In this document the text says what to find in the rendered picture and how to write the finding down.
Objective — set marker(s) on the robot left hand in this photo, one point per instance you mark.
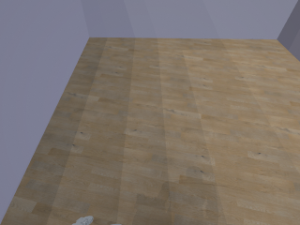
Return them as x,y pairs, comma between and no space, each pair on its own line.
84,221

